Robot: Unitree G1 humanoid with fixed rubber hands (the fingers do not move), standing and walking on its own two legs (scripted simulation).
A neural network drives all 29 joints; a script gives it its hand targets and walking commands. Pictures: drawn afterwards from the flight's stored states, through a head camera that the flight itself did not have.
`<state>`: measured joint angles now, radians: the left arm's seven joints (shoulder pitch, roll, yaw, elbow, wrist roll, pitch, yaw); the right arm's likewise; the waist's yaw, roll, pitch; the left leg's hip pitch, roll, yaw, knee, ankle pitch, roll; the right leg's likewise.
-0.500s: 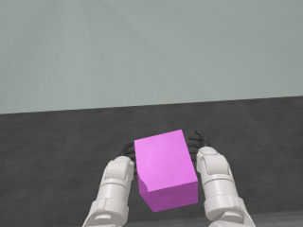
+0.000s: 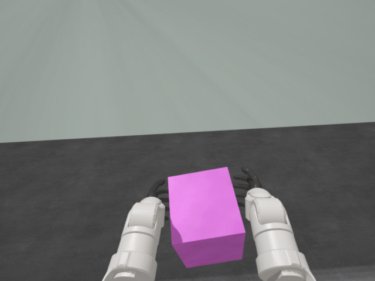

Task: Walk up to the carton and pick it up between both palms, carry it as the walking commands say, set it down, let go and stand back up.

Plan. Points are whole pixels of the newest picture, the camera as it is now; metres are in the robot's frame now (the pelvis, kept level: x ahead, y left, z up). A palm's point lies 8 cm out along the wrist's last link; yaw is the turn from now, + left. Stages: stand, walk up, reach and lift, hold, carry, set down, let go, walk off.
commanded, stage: hold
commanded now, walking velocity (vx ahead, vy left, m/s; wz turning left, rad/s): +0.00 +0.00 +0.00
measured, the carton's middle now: (206, 219) +0.31 -0.02 -0.03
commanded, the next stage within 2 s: carry in 0.42 s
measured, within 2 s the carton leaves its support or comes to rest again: neither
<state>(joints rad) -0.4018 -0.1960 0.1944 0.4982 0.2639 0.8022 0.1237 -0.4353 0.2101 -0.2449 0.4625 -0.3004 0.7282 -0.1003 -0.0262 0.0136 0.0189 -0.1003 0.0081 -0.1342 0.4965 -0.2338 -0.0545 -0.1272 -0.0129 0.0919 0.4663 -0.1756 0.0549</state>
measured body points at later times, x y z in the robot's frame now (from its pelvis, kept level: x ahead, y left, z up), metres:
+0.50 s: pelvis -0.01 +0.00 +0.00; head -0.07 +0.00 +0.44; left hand +0.30 +0.11 +0.03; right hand +0.31 -0.12 +0.06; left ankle +0.04 +0.16 -0.73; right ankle +0.06 -0.15 -0.73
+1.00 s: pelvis +0.07 +0.02 +0.00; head +0.09 +0.03 +0.45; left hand +0.38 +0.17 +0.09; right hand +0.41 -0.06 +0.10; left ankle +0.03 +0.12 -0.73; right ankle +0.08 -0.08 -0.74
